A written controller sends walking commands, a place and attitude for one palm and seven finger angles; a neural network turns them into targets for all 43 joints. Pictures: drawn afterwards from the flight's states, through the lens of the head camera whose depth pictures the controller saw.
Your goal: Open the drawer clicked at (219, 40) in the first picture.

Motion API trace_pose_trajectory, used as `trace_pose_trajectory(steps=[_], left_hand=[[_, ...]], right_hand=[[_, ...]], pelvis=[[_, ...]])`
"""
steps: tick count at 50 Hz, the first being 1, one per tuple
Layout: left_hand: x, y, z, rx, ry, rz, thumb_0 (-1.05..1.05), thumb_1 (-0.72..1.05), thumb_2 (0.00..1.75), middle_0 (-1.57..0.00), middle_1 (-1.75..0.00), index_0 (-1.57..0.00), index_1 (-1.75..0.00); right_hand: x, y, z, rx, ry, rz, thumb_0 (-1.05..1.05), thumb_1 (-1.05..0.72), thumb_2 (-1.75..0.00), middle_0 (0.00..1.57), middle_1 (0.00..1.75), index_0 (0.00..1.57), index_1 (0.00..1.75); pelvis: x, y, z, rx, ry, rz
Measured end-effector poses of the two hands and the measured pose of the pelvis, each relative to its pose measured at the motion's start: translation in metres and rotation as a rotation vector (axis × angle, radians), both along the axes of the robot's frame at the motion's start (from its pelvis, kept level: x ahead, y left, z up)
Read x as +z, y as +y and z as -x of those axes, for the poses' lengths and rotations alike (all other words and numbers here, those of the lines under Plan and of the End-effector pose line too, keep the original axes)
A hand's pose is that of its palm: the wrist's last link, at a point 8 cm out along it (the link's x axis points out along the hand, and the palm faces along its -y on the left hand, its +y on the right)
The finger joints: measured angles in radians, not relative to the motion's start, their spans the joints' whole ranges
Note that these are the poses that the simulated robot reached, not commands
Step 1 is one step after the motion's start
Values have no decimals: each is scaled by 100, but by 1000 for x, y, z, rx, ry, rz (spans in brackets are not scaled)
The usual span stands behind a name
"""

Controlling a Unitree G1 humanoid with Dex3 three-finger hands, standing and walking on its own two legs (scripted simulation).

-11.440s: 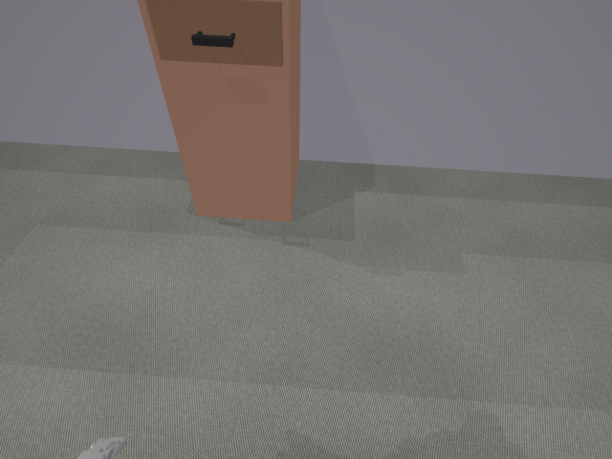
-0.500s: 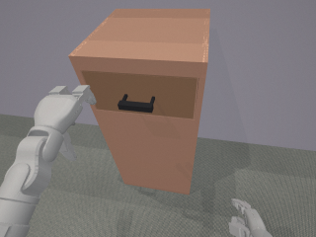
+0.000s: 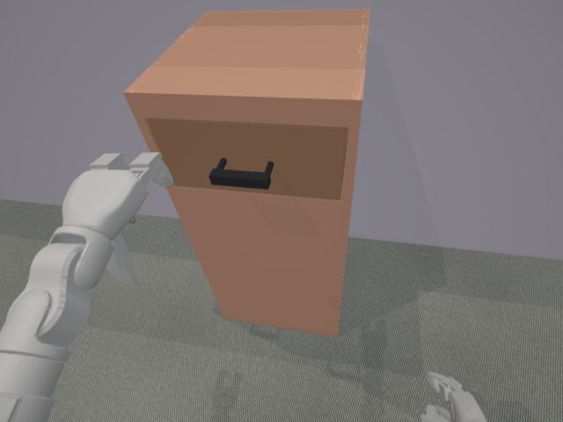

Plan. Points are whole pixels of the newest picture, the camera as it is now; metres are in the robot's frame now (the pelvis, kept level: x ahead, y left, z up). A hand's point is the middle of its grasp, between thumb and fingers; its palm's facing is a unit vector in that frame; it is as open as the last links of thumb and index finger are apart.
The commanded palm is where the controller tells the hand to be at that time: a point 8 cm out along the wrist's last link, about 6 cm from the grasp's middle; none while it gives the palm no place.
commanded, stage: move the hooked fingers above the handle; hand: left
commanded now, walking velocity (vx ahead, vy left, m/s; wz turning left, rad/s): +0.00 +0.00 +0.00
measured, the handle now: (243, 171) +0.55 +0.17 +0.04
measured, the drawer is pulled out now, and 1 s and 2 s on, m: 0.00 0.00 0.00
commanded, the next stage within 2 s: none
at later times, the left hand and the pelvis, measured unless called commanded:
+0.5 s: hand (175, 202) +0.38 +0.22 +0.12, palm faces +0.02 -0.06 -1.00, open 13.8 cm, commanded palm +0.35 +0.22 +0.18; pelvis +0.02 -0.01 +0.00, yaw +0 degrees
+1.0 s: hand (205, 195) +0.42 +0.19 +0.09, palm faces -0.04 -0.05 -1.00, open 13.8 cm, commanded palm +0.41 +0.20 +0.17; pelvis +0.04 +0.00 -0.01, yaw +0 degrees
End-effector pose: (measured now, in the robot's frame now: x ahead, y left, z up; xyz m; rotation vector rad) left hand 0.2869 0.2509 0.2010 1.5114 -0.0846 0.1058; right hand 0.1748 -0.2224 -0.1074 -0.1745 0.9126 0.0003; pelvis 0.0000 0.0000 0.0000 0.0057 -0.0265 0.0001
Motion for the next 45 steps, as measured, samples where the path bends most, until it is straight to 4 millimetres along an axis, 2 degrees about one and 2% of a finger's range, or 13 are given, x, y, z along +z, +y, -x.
trace_pose_trajectory(steps=[5, 10, 15, 20, 24, 30, 34, 40, 45], left_hand=[[-13, -9, -5, 0, 87, -1, 0, -49, 30, -32, -120, -32, -120], [-27, -22, -15, -71, 139, 0, 0, -49, 30, -32, -120, -32, -120], [-21, -28, -30, -114, 78, 1, 0, -49, 30, -32, -120, -33, -120], [-14, -24, -51, -63, 39, 1, 0, -49, 30, -32, -120, -33, -120], [-23, -26, -65, -32, 84, 0, 0, -49, 30, -32, -120, -32, -120], [-40, -42, -77, -97, 144, 4, 0, -49, 30, -32, -120, -32, -120], [-38, -50, -82, -148, 101, 9, 0, -49, 30, -32, -120, -33, -120], [-31, -39, -96, -73, 45, 10, 0, -49, 30, -32, -120, -32, -120], [-40, -35, -108, -12, 104, -6, 0, -49, 30, -32, -120, -32, -120]], right_hand=[[4, 1, -10, 3, -38, -10, 1, -90, -90, 20, 30, 20, 30], [7, -4, -15, 3, -55, 13, 1, -90, -90, 20, 30, 20, 30], [6, -13, -14, -11, -35, 37, 1, -90, -90, 20, 30, 20, 30], [-1, -20, -9, -34, 12, 36, 1, -90, -90, 20, 30, 20, 30], [-6, -23, -5, -50, 47, 30, 1, -90, -90, 20, 30, 20, 30], [-9, -24, -4, -74, 72, 35, 1, -90, -90, 20, 30, 20, 30], [-9, -23, -7, -84, 74, 35, 1, -90, -90, 20, 30, 20, 30], [-12, -19, -12, -83, 89, 17, 1, -90, -90, 20, 30, 20, 30], [-13, -17, -15, -79, 95, 13, 1, -90, -90, 20, 30, 20, 30]], pelvis=[[0, -3, -1, 4, -1, -1], [0, -8, -3, 8, 5, -1], [-1, -10, -8, 9, 22, 0], [-1, -10, -14, 3, 45, -1], [-1, -9, -20, -1, 62, -3], [-2, -7, -28, -8, 78, -5], [-3, -5, -34, -12, 86, -5], [-4, -5, -38, -13, 101, -6], [-5, -4, -40, -5, 110, -5]])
